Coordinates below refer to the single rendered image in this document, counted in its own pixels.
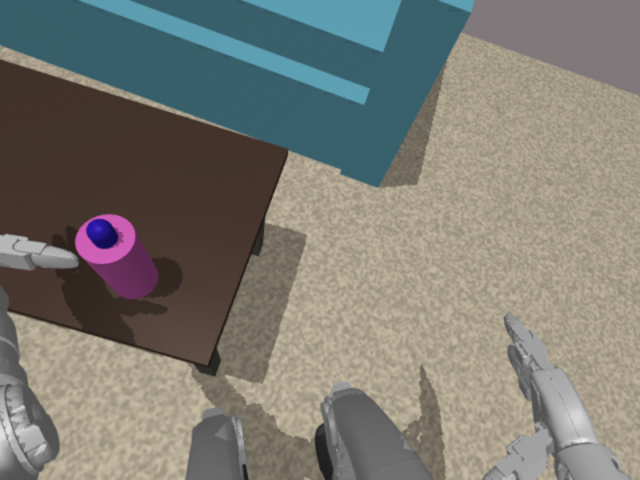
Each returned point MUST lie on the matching left robot arm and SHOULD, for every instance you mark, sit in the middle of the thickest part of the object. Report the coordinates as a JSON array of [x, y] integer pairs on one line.
[[28, 437]]

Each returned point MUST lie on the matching sofa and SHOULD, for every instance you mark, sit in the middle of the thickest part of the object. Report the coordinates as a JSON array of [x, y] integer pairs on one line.
[[337, 81]]

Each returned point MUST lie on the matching coffee table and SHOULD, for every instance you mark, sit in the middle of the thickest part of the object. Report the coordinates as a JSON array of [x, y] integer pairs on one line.
[[196, 194]]

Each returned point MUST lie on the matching right robot hand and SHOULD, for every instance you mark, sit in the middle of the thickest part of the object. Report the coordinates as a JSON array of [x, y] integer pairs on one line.
[[560, 416]]

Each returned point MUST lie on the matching right robot arm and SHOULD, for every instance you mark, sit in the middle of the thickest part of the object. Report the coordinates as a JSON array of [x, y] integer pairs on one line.
[[586, 461]]

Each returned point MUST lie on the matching bottle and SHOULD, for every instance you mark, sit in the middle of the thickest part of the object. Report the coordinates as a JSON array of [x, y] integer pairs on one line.
[[111, 246]]

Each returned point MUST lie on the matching right robot foot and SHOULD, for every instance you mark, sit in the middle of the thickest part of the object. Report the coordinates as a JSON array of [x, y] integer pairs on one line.
[[324, 460]]

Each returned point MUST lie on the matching left robot hand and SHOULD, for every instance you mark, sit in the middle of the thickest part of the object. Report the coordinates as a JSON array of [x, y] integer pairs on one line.
[[20, 253]]

